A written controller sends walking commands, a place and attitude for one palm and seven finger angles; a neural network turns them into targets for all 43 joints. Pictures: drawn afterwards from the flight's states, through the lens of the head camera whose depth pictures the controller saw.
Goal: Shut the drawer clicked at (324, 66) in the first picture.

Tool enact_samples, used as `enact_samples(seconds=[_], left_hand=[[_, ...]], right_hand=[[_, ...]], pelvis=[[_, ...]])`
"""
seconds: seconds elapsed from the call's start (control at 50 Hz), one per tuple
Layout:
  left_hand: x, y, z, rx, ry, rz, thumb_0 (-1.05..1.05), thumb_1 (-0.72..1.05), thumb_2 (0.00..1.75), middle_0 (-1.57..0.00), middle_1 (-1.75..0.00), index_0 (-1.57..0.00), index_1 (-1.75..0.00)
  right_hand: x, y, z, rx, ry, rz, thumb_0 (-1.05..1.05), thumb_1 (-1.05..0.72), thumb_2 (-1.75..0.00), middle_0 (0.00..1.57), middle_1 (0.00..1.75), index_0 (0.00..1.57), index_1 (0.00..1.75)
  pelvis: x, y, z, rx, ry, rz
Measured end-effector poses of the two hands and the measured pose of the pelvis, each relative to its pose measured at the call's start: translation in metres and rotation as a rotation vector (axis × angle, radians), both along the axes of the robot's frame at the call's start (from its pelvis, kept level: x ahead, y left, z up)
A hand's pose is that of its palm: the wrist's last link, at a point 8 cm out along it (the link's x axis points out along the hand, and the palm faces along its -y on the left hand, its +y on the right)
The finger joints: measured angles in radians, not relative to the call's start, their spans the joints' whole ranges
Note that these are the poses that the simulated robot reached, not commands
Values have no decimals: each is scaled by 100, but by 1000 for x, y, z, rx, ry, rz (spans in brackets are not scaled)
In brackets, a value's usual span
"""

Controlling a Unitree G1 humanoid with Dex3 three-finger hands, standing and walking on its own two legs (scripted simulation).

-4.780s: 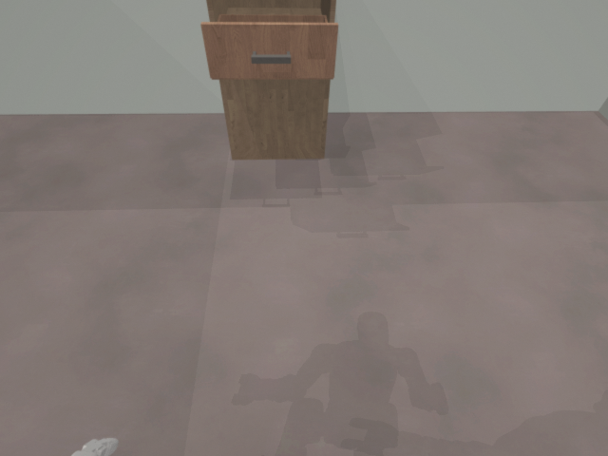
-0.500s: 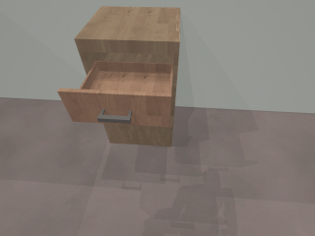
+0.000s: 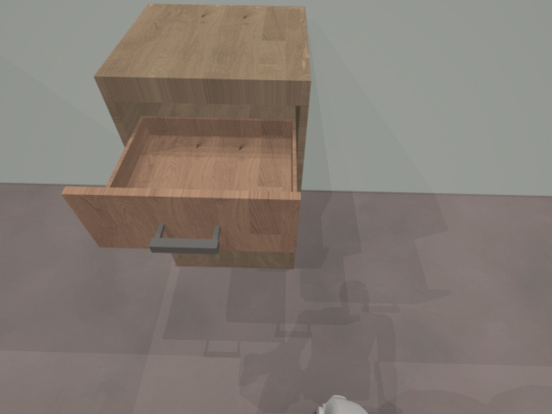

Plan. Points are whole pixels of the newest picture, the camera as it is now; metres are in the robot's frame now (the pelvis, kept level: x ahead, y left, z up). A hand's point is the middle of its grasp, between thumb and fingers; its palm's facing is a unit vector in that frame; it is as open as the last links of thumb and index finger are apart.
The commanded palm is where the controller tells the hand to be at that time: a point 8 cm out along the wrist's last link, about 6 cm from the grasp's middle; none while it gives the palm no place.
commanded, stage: take the last steps up to it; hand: left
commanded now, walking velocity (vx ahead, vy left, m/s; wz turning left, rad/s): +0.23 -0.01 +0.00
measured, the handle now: (187, 237) +0.44 +0.20 -0.08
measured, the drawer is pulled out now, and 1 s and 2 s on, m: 0.30 0.30 0.30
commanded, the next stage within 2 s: come to a stop and stand still in 0.26 s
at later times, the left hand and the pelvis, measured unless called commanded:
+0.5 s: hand out of the picture +0.12 +0.16 -0.18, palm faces +0.10 -0.98 -0.15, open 7.3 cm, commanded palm none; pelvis +0.13 +0.00 +0.00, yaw +1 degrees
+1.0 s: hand out of the picture +0.10 +0.13 -0.16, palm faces +0.04 -0.97 -0.25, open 7.4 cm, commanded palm none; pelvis +0.10 -0.05 +0.01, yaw -2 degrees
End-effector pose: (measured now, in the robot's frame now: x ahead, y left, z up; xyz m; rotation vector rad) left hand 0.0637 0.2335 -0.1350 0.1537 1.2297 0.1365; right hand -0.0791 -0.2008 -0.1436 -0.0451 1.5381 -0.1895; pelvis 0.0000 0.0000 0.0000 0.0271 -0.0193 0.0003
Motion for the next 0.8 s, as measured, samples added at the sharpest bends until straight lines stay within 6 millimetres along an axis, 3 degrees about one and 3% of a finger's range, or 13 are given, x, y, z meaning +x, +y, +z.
enact_samples(seconds=[0.08, 0.14, 0.22, 0.3, 0.4, 0.48, 0.56, 0.64, 0.72, 0.8], left_hand=[[65, -16, -3, 31, -104, -39, 0, 92, 90, -20, -30, -20, -30], [83, -27, 0, 30, -134, -26, 0, 92, 90, -20, -30, -20, -30], [81, -36, 6, 25, -86, 8, 0, 92, 90, -20, -30, -20, -30], [75, -31, 9, 35, -32, 30, -1, 95, 90, -21, -30, -20, -30], [60, -27, 1, -3, 52, 64, 0, 93, 90, -21, -30, -20, -30], [48, -23, -15, -42, 128, 99, 0, 92, 90, -20, -30, -20, -30], [41, -22, -23, -68, 198, 115, 0, 92, 90, -20, -30, -20, -30], [37, -19, -19, -67, 244, 101, 0, 91, 90, -20, -30, -20, -30], [36, -13, -15, -29, 251, 84, 0, 91, 90, -20, -30, -20, -30], [39, -12, -10, 20, 221, 67, 0, 91, 90, -20, -30, -20, -30]], right_hand=[[12, -15, -18, 26, 61, -26, 0, -91, -89, 20, 30, 20, 30], [43, -30, -20, 18, 48, -11, 0, -91, -89, 20, 30, 20, 30], [108, -49, -12, -18, -67, 22, 0, -91, -89, 20, 30, 20, 30], [172, -57, -1, -42, -189, 54, 0, -91, -89, 20, 30, 19, 30], [235, -51, 10, -62, -283, 104, 0, -92, -89, 19, 30, 19, 30], [272, -37, 12, -88, -330, 145, 0, -92, -90, 19, 30, 19, 30], [290, -20, 19, -102, -329, 161, -1, -93, -89, 20, 30, 19, 30], [296, -13, 20, -103, -326, 149, -1, -93, -89, 20, 30, 20, 30], [289, -20, 17, -100, -322, 124, -1, -93, -89, 20, 30, 20, 30], [268, -37, 9, -86, -307, 97, -1, -92, -89, 20, 30, 20, 30]], pelvis=[[33, -19, -16, 2, -5, 3], [48, -26, -15, -13, -16, 10], [68, -30, -3, -26, -13, 16], [87, -31, 4, -31, -2, 17], [109, -22, 7, -42, -4, 11], [128, -8, 0, -74, -17, 4], [137, 1, 2, -46, -24, 0], [135, 3, 4, -34, -5, -8], [124, -2, 4, -34, 10, -22], [112, -14, 1, -26, 12, -29]])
